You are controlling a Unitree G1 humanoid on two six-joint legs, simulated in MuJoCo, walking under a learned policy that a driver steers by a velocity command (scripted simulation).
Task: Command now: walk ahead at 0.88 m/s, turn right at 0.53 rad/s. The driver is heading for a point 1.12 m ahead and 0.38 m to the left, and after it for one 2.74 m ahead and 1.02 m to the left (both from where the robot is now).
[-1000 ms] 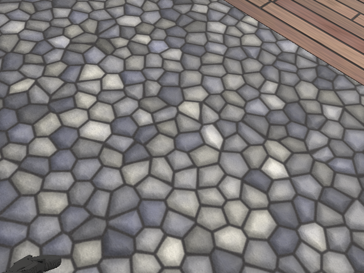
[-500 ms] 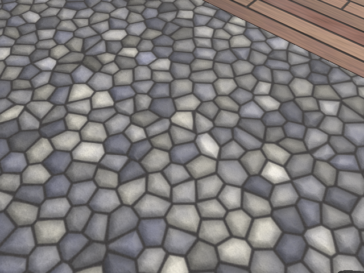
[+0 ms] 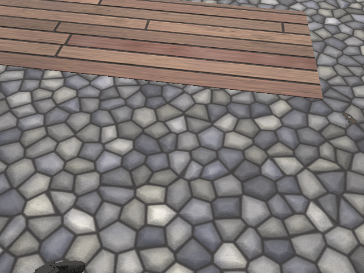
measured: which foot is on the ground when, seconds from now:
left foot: down 0.00-0.10, up 0.12-0.52, down 0.54-0.96, up 0.98-1.00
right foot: up 0.00-0.08, down 0.10-0.56, up 0.58-0.94, down 0.96-1.00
